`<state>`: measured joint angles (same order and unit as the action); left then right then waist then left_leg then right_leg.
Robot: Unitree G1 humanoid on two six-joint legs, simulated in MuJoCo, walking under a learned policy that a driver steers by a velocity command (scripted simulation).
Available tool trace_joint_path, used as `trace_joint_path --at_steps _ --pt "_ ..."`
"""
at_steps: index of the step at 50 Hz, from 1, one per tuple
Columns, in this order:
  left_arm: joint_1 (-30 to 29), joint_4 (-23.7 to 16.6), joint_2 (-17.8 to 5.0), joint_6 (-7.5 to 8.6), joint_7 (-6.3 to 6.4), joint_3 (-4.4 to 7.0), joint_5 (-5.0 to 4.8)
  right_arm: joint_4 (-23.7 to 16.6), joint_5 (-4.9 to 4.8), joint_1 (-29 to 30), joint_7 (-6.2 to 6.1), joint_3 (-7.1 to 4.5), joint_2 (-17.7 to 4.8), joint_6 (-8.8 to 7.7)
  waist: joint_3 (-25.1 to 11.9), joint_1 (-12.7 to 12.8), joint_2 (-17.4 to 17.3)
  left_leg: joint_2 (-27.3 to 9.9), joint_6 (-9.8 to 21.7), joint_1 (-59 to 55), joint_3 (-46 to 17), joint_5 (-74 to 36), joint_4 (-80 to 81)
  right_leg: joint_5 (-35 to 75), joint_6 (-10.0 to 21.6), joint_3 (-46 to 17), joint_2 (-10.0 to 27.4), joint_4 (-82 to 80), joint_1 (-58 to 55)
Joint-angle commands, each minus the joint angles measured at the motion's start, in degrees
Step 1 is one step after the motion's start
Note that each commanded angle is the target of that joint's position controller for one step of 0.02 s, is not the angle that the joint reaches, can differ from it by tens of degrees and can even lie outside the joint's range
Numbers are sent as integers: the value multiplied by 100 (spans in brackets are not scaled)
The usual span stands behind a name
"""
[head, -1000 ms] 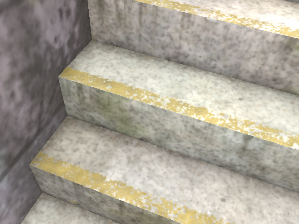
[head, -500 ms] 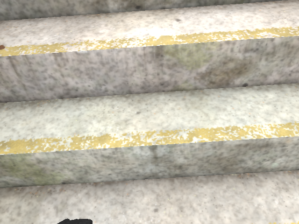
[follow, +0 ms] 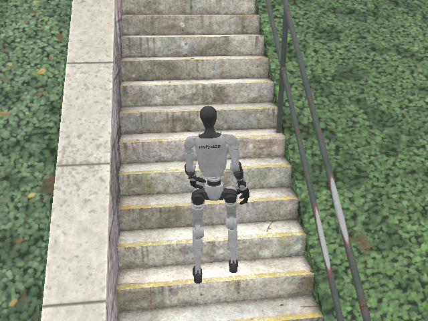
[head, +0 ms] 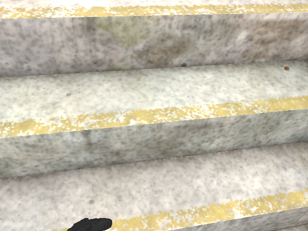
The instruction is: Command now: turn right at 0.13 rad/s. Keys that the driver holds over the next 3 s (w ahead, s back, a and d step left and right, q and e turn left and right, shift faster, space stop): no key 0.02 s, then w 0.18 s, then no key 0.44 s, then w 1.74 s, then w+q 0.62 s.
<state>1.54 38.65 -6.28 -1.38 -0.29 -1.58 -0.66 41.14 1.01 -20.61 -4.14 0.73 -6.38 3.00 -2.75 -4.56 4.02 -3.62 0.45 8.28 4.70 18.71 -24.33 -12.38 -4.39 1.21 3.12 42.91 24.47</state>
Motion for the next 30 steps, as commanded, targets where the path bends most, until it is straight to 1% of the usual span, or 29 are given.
trace_joint_path --at_steps 1,2,3,4,5,6,7,8,9,10,11,13,14,15,16,17,18,19,20,21,22,23,24,25,26,27,28,29,30 --pt "188 -69 -849 258 -23 368 57 -125 -47 -182 68 -350 -1086 -121 -596 266 -1843 -661 652 -1635 -658 -5129 -768 1894 494 -106 25 -3058 -766" --pt "737 208 -1073 221 12 419 173 -136 143 -251 176 -267 -784 -235 -974 241 -719 -550 486 276 -677 -2803 -1290 5234 709 -765 652 -2076 -2925" --pt "1215 553 -819 105 52 358 230 164 246 -664 349 -96 -162 -369 -1454 258 578 -369 249 1891 -618 -48 -1739 6954 1446 -1238 1359 -1250 -4324" --pt "1462 504 -543 1 67 344 303 395 15 -462 480 -56 -140 -455 -1451 626 665 -258 101 2370 -663 1000 -2570 5461 1995 -1512 1639 -1585 -3911" --pt "1591 526 -651 -36 58 428 358 444 -202 13 554 -122 -324 -451 -1164 818 571 -96 -73 2606 -624 1400 -3791 3565 2206 -1737 1655 -2104 -3231" --pt "1580 610 -1007 -31 60 552 319 449 -255 379 564 -185 -472 -382 -702 862 475 103 -283 3096 -617 1664 -5489 2175 2384 -2014 1752 -2470 -2576" --pt "1453 695 -1423 -11 88 672 228 322 -225 588 527 -208 -453 -320 -247 796 492 237 -355 3845 -785 1623 -7174 787 2417 -2172 1774 -2717 -2106" --pt "1402 799 -1481 -18 126 684 151 115 -184 839 477 -166 -313 -325 -31 702 422 313 -257 4551 -999 1174 -8359 -363 2219 -2195 1622 -2820 -1971" --pt "1536 910 -1313 9 108 638 159 -158 -174 1145 478 -85 -209 -412 234 644 181 280 -159 5152 -1014 776 -8548 -1147 1953 -1979 1460 -2983 -1864" --pt "1803 1084 -1008 47 84 551 189 -355 -196 1461 486 19 -45 -502 479 701 249 348 -59 5820 -986 511 -9218 -1400 1853 -1912 1426 -3069 -1877" --pt "2040 1221 -735 87 84 467 236 -462 -224 1590 490 114 99 -571 584 730 214 400 20 6275 -1122 281 -9889 -1087 1810 -1816 1426 -3054 -1891" --pt "2253 1394 -481 157 104 340 307 -599 -268 1402 475 255 278 -631 512 551 252 511 162 6870 -1461 14 -11299 -21 1777 -1645 1589 -2952 -1840" --pt "2290 1428 -557 198 128 328 292 -690 -275 1288 437 289 266 -616 508 422 315 504 188 7228 -1639 79 -11770 280 1699 -1531 1726 -2913 -1901" --pt "2199 1436 -579 212 146 304 269 -791 -263 1261 421 332 267 -592 528 292 179 445 192 7409 -1800 58 -11780 336 1568 -1302 1731 -2881 -1811" --pt "2054 1374 -581 204 159 265 303 -876 -225 1331 412 372 242 -565 563 227 -23 407 146 7373 -1774 -174 -11559 482 1479 -999 1646 -2858 -1488" --pt "1655 1239 -618 219 160 210 301 -1069 -176 1590 398 378 44 -545 718 98 -107 330 97 6786 -1579 -533 -10494 612 1395 -471 1357 -3038 -705" --pt "1384 1099 -749 196 195 178 271 -1426 -114 2098 346 448 -46 -521 730 41 64 180 10 6154 -1107 -761 -9177 394 1332 10 1054 -3363 99" --pt "1371 1074 -704 227 261 117 286 -1551 -62 2473 311 524 7 -490 613 122 204 18 -31 5426 -696 -1082 -8519 494 1421 84 932 -3687 558" --pt "1493 1119 -814 230 330 119 253 -1596 -15 2495 300 599 127 -461 357 79 306 -225 -38 4855 -402 -1357 -7924 526 1463 88 892 -3948 537" --pt "1851 1283 -1322 154 402 275 -54 -1837 -54 2847 278 842 392 -425 59 90 806 -328 193 3588 186 1123 -5973 872 1446 251 798 -4665 565" --pt "2666 1567 -1514 56 420 376 -144 -1657 -136 2796 265 791 356 -357 -172 330 800 22 295 2947 602 2021 -5746 2198 1592 109 897 -4250 -125" --pt "3452 1892 -1473 72 317 432 -62 -1104 -78 2067 360 603 183 -330 -571 459 536 349 496 2611 908 2020 -5604 4669 1668 134 1090 -3626 -1145" --pt "3691 1973 -1501 63 245 441 -23 -883 18 1418 455 416 -182 -335 -869 288 545 417 770 2522 432 1485 -4877 6917 1443 236 921 -2812 -2045" --pt "3515 1947 -1385 117 192 421 67 -728 35 956 534 253 -397 -348 -1421 70 474 35 1077 1907 -748 358 -4662 8288 1177 345 866 -2105 -1981" --pt "3082 1829 -1331 106 131 417 121 -526 16 586 470 123 -668 -265 -1518 -129 -199 -426 1264 1794 -1987 954 -3558 7692 1008 527 548 -1231 -1569" --pt "2665 1745 -1085 77 65 395 111 -305 67 370 379 7 -860 -131 -1510 -171 -958 -579 1336 1679 -2871 2379 -2237 5853 1025 456 239 -564 -1146" --pt "2161 1546 -569 23 30 287 152 -121 125 491 260 -127 -1136 5 -1160 -111 -2037 -1046 1615 1898 -4151 3753 -754 2044 1027 221 -203 953 -268" --pt "1515 1329 -612 42 -52 324 18 -65 297 441 178 -207 -1433 -3 -884 -239 -2244 -1363 1737 2215 -5044 3510 249 203 886 -584 -406 3859 440" --pt "1263 1015 -335 83 -108 271 -116 -25 239 1004 157 -144 -1192 -82 -559 120 -2029 -1259 1500 2684 -4530 2773 -99 -133 797 -1104 -579 5666 1091"
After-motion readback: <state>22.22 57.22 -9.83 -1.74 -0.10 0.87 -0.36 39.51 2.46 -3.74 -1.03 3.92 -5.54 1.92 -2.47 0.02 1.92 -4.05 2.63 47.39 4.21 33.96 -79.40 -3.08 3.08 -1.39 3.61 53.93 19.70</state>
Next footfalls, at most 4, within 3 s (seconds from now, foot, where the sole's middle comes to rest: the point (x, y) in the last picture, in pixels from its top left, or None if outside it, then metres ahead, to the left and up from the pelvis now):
0.02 right None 0.02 -0.15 -0.78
0.46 left None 0.17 0.15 -0.58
1.08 right None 0.22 -0.14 -0.58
1.60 left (128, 201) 0.46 0.04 -0.38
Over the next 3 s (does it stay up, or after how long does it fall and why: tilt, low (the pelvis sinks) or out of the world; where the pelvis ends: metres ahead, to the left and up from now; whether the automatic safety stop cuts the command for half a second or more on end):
stays up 0.94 -0.03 0.79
